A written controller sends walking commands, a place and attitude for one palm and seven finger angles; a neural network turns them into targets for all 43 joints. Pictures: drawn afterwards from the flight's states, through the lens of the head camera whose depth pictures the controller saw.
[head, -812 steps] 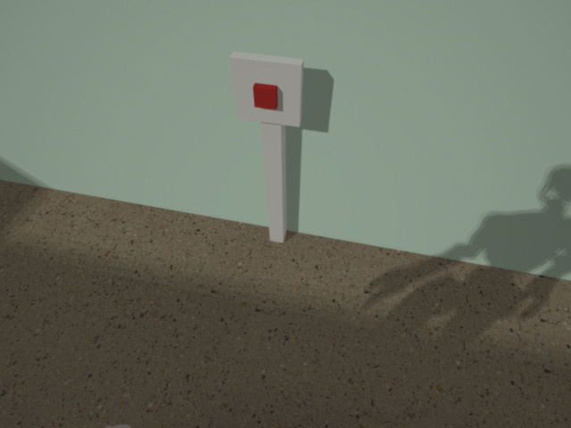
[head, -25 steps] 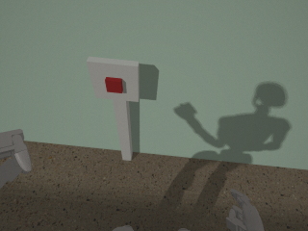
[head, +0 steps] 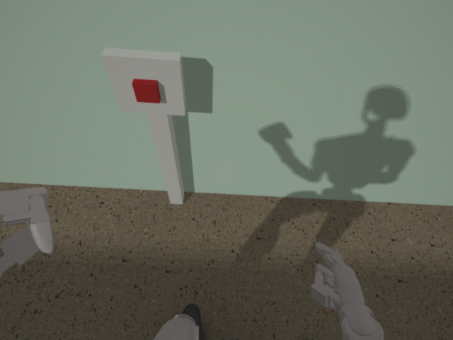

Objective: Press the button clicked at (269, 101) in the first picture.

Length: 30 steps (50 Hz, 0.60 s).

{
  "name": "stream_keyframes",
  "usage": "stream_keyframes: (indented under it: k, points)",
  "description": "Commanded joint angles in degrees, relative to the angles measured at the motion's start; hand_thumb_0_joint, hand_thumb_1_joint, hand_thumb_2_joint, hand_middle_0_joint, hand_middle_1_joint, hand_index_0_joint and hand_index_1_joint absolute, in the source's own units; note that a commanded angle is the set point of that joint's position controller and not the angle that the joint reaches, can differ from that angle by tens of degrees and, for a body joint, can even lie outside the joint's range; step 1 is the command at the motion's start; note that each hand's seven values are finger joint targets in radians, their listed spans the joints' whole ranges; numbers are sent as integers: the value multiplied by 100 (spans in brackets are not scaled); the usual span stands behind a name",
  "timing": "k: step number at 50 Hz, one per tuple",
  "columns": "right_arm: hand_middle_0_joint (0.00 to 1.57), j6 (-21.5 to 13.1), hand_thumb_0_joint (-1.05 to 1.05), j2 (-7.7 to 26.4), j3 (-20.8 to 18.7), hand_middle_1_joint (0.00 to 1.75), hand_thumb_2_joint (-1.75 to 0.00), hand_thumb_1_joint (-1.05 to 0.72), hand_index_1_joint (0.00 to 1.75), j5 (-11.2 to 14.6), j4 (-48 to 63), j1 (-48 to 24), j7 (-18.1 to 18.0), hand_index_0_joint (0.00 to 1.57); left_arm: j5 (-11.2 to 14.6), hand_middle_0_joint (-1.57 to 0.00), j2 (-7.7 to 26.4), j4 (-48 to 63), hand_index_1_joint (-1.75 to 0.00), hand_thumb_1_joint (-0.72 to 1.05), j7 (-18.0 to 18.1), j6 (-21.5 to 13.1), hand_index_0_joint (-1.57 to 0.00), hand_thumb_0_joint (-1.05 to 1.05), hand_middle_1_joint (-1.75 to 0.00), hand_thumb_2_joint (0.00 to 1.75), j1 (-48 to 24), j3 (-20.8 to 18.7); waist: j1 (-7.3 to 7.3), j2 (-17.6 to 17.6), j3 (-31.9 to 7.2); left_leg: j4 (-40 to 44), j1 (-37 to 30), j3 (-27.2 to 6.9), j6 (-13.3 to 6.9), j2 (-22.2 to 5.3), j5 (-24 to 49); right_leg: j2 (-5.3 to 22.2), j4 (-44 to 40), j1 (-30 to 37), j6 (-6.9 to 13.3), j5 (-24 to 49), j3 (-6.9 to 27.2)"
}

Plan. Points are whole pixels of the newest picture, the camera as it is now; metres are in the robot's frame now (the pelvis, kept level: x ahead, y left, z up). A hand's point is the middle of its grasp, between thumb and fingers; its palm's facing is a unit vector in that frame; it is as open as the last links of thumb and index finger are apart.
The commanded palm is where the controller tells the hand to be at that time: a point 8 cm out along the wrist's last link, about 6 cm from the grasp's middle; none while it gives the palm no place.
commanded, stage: step back with the hand held close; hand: left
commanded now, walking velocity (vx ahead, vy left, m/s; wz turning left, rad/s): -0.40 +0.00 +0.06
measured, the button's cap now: (147, 90) +0.66 +0.25 -0.03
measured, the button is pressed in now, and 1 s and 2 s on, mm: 0 0 0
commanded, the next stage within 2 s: stop stepping back and stand still in 0.12 s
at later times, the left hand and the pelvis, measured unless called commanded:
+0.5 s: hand out of the picture +0.03 +0.23 +0.18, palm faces +0.42 -0.81 -0.42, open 3.1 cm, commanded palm -0.01 +0.26 +0.18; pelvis -0.14 -0.02 +0.01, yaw +0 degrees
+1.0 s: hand out of the picture -0.07 +0.25 +0.18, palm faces +0.51 -0.79 -0.35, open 3.1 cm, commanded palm -0.12 +0.28 +0.18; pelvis -0.23 +0.00 +0.00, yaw +4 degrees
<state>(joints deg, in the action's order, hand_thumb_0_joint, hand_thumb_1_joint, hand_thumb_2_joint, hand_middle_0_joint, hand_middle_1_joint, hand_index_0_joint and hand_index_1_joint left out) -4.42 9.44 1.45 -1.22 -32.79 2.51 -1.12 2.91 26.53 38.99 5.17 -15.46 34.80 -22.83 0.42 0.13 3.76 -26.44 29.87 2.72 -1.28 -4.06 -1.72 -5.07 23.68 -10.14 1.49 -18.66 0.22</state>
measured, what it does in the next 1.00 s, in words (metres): walks backwards: left foot, then left foot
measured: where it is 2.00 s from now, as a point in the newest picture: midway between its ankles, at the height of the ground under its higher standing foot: outside the picture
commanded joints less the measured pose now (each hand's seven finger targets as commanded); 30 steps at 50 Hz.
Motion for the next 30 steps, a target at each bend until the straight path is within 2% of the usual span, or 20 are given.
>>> stream_keyframes:
  k: [1,3,5,6,8,9,10,12,15,16,17,18,19,20,23,26,27,28,29,30]
  points:
    - [20,-28,0,756,-304,30,-90,-90,30,270,1100,-161,-247,20,172,-130,969,712,-150,90,209,-202,-130,0,-150,90,871,-1203,115,-1215,-1548,-2092,-374,-290,44,506,-2156,2065,-291,-56,-173,5768,810]
    - [20,34,0,693,-155,30,-90,-90,30,130,994,-196,-340,20,158,-130,768,576,-150,90,201,-78,-130,0,-150,90,710,-972,1,-598,-1226,-1228,20,-314,114,400,-1792,1950,108,399,151,6209,723]
    - [20,91,0,834,-173,30,-90,-90,30,93,868,62,-474,20,90,-130,723,704,-150,90,225,-85,-130,0,-150,90,336,-735,-146,-12,-1201,9,-835,-236,93,350,237,1289,393,353,-139,5822,295]
    - [20,95,0,956,-262,30,-90,-90,30,125,827,209,-496,20,68,-130,779,760,-150,90,223,-94,-130,0,-150,90,221,-688,-146,255,-1440,410,-1617,-381,-45,44,2282,869,561,115,-453,4997,22]
    - [20,-30,0,1040,-450,30,-90,-90,30,185,807,344,-373,20,55,-130,735,684,-150,90,184,-120,-130,0,-150,90,297,-480,-71,731,-1912,500,-3176,-1139,-441,-875,4211,323,1316,-990,-534,848,86]
    - [20,-143,0,981,-450,30,-90,-90,30,63,849,345,-303,20,103,-130,660,715,-150,90,175,-91,-130,0,-150,90,517,-448,23,1184,-2078,668,-3058,-1544,-560,-1136,4155,252,1845,-1130,-328,-830,195]
    - [20,-245,0,1025,-451,30,-90,-90,30,-17,830,375,-264,20,75,-130,618,896,-150,90,166,-67,-130,0,-150,90,521,-403,77,1309,-1943,893,-2417,-1605,-625,-1246,3180,220,2280,-863,-239,-1252,249]
    - [20,-362,0,1011,-468,30,-90,-90,30,70,780,550,-213,20,79,-130,615,1062,-150,90,271,42,-130,0,-150,90,618,-466,23,914,-1737,927,-2247,-1456,-757,-1138,1874,327,2173,-922,-267,-915,202]
    - [20,-399,0,1036,-407,30,-90,-90,30,114,962,343,-272,20,88,-130,698,1004,-150,90,395,205,-130,0,-150,90,947,-678,3,1046,-1192,1645,-397,-1208,-503,-755,-2517,299,1185,388,-193,-756,-241]
    - [20,-369,0,1059,-379,30,-90,-90,30,112,1024,268,-316,20,48,-130,680,956,-150,90,416,248,-130,0,-150,90,853,-679,-29,1119,-821,1750,401,-1047,-304,-504,-3493,231,743,898,-138,-627,-431]
    - [20,-341,0,1020,-384,30,-90,-90,30,98,1034,243,-351,20,-9,-130,706,885,-150,90,432,267,-130,0,-150,90,752,-700,-65,865,-616,1275,527,-684,-84,-120,-3554,363,114,831,-55,-924,-289]
    - [20,-293,0,990,-425,30,-90,-90,30,53,1039,246,-365,20,-35,-130,953,918,-150,90,452,270,-130,0,-150,90,543,-857,-114,-91,-604,-132,-171,-315,151,419,-3032,1037,-1034,-267,202,-1939,581]
    - [20,-258,0,954,-436,30,-90,-90,30,26,885,352,-385,20,30,-130,842,881,-150,90,466,239,-130,0,-150,90,327,-769,-153,-897,-555,-1942,-1118,-276,270,618,-2089,2141,-1881,-1904,705,-2612,1925]
    - [20,-260,0,913,-452,30,-90,-90,30,70,728,464,-394,20,-4,-130,787,950,-150,90,495,267,-130,0,-150,90,-107,-656,-89,-1341,-554,-3001,-957,-483,256,531,-1928,2560,-1965,-2227,925,-2963,2429]
    - [20,-310,0,886,-352,30,-90,-90,30,45,553,521,-443,20,-97,-130,430,448,-150,90,524,292,-130,0,-150,90,-610,-286,-264,-776,-546,-2597,-1086,-294,131,238,-1865,2045,-1438,-2097,497,-2201,1063]
    - [20,-454,0,912,-316,30,-90,-90,30,10,456,567,-528,20,-239,-130,259,91,-150,90,558,273,-130,0,-150,90,-669,-66,-188,-588,-433,-765,-1479,75,-117,284,-2223,1855,-986,-1687,427,-2296,696]
    - [20,-511,0,937,-298,30,-90,-90,30,11,461,618,-540,20,-262,-130,249,190,-150,90,576,236,-130,0,-150,90,-774,-38,-198,-262,-415,-33,-1556,51,-173,296,-2379,1668,-618,-1441,347,-2139,560]
    - [20,-550,0,1018,-324,30,-90,-90,30,19,540,617,-565,20,-251,-130,288,207,-150,90,582,220,-130,0,-150,90,-686,-76,-176,213,-325,563,-1501,-417,-306,52,-2702,1322,-19,-1304,188,-1738,350]
    - [20,-575,0,1104,-322,30,-90,-90,30,20,618,675,-534,20,-254,-130,303,472,-150,90,584,141,-130,0,-150,90,-730,-123,-180,1073,-426,1036,-1495,-1443,-578,-531,-3012,785,1025,-1280,-26,-1083,4]
    - [20,-585,0,1108,-339,30,-90,-90,30,61,674,679,-488,20,-288,-130,430,725,-150,90,564,129,-130,0,-150,90,-684,-228,-123,1327,-728,1222,-1388,-2041,-745,-976,-3045,430,1956,-1154,-238,-651,-534]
